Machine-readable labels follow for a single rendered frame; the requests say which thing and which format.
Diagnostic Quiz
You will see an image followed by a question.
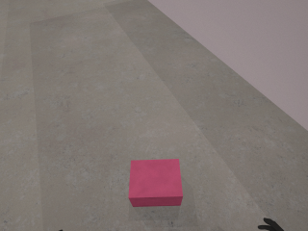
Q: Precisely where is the robot right hand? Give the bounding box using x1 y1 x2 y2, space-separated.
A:
258 218 284 231

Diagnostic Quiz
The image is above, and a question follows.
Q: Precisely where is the carton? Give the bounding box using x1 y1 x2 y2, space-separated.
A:
128 159 183 207

